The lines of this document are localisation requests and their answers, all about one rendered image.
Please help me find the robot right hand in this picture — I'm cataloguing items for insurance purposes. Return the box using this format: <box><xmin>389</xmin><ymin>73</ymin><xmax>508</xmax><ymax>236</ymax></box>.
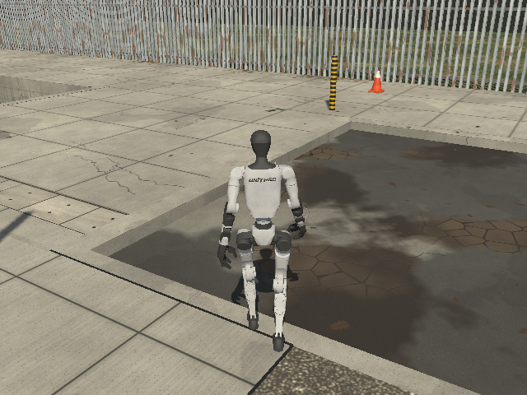
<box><xmin>287</xmin><ymin>223</ymin><xmax>306</xmax><ymax>239</ymax></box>

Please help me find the robot left hand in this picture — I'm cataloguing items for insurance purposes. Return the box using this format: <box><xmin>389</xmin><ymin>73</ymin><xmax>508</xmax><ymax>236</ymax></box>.
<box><xmin>217</xmin><ymin>244</ymin><xmax>237</xmax><ymax>269</ymax></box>

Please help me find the robot torso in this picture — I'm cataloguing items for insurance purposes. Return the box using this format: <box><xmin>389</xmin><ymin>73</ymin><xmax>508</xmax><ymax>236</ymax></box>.
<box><xmin>243</xmin><ymin>161</ymin><xmax>282</xmax><ymax>247</ymax></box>

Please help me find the right robot forearm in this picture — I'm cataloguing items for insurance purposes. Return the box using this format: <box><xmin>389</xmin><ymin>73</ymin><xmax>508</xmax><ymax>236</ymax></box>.
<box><xmin>291</xmin><ymin>196</ymin><xmax>305</xmax><ymax>227</ymax></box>

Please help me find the robot left upper arm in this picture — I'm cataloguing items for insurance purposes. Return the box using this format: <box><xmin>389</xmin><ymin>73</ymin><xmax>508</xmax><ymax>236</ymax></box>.
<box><xmin>226</xmin><ymin>166</ymin><xmax>245</xmax><ymax>214</ymax></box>

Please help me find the robot right upper arm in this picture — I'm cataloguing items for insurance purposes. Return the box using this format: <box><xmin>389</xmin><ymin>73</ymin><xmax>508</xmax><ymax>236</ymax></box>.
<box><xmin>279</xmin><ymin>165</ymin><xmax>301</xmax><ymax>209</ymax></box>

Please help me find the left robot forearm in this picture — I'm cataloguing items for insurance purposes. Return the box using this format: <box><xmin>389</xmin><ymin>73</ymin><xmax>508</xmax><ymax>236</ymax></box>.
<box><xmin>219</xmin><ymin>202</ymin><xmax>235</xmax><ymax>246</ymax></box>

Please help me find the robot left shin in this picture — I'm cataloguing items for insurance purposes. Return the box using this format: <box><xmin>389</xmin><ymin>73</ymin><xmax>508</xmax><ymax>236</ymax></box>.
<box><xmin>242</xmin><ymin>267</ymin><xmax>256</xmax><ymax>319</ymax></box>

